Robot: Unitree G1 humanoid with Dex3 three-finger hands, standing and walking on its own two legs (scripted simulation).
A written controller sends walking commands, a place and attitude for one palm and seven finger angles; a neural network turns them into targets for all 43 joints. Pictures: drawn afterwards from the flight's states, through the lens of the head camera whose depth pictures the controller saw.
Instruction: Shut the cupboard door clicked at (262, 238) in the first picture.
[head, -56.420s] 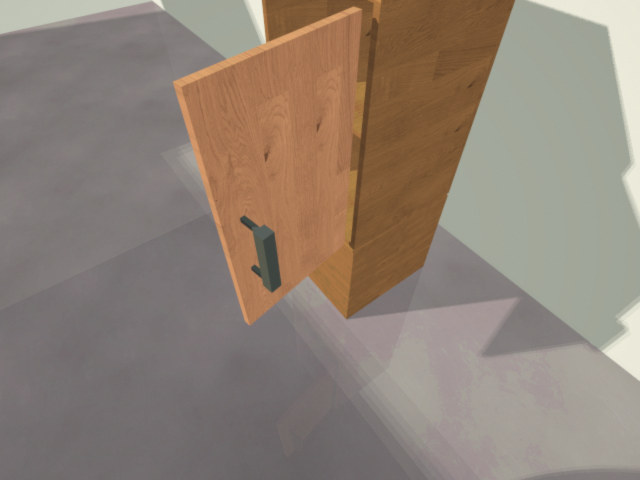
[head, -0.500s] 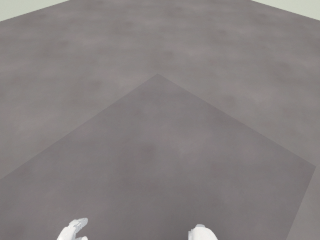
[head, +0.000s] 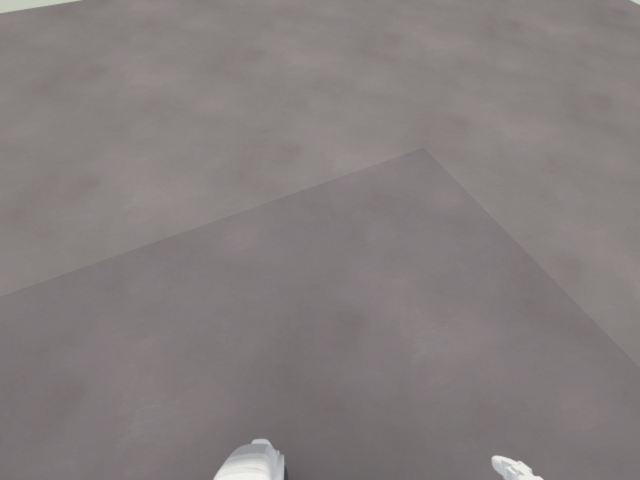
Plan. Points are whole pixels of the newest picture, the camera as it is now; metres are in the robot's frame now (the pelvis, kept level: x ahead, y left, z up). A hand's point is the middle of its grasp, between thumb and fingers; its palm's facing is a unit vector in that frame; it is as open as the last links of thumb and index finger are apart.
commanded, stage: turn to face it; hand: left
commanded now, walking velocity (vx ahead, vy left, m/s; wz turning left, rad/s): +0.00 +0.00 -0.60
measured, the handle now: out of the picture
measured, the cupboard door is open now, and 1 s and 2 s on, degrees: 24 24 24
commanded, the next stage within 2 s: none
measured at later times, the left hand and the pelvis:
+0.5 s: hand out of the picture +0.08 +0.19 -0.17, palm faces -0.12 -0.97 -0.23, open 7.4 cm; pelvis +0.03 +0.00 -0.01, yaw -13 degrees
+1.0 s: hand (229, 359) +0.30 +0.17 -0.15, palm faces -0.50 -0.84 -0.23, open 7.4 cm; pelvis +0.07 +0.04 +0.01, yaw -32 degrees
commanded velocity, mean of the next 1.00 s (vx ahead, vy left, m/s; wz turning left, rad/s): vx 0.00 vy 0.00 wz -0.60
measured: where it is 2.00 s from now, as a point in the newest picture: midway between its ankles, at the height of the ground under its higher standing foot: outside the picture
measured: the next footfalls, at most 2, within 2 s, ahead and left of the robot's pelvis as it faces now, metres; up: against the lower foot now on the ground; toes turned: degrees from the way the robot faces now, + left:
left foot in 0.04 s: +0.12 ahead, +0.11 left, +0.00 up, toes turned +5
right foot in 0.42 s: +0.04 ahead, -0.12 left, +0.00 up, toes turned -16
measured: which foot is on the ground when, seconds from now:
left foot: up 0.00-0.02, down 0.04-0.44, up 0.46-0.74, down 0.76-1.00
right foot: down 0.00-0.04, up 0.06-0.40, down 0.42-0.76, up 0.78-1.00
